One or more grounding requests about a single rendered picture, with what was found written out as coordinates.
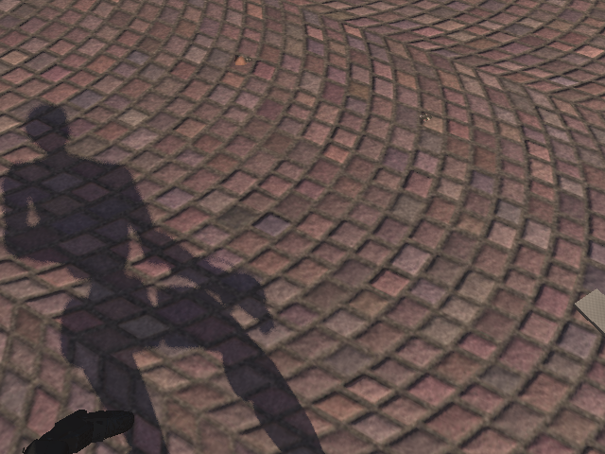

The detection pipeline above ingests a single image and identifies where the left robot hand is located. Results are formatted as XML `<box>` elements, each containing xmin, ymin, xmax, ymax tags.
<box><xmin>22</xmin><ymin>410</ymin><xmax>134</xmax><ymax>454</ymax></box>

